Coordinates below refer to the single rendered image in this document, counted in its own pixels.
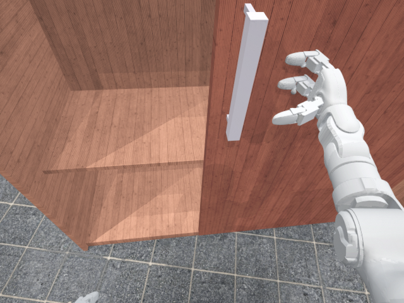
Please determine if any handle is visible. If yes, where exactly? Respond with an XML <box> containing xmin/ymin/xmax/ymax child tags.
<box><xmin>226</xmin><ymin>4</ymin><xmax>269</xmax><ymax>141</ymax></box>

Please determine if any right robot upper arm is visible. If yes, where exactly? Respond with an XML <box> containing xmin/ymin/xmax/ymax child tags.
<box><xmin>333</xmin><ymin>208</ymin><xmax>404</xmax><ymax>303</ymax></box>

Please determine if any robot right hand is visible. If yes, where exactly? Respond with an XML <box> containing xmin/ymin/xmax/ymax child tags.
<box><xmin>272</xmin><ymin>49</ymin><xmax>347</xmax><ymax>126</ymax></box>

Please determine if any wardrobe door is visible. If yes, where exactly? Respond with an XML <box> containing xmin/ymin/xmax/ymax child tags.
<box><xmin>391</xmin><ymin>180</ymin><xmax>404</xmax><ymax>200</ymax></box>
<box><xmin>198</xmin><ymin>0</ymin><xmax>404</xmax><ymax>235</ymax></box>

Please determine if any robot right forearm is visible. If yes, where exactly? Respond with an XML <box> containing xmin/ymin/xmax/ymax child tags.
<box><xmin>317</xmin><ymin>104</ymin><xmax>404</xmax><ymax>213</ymax></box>

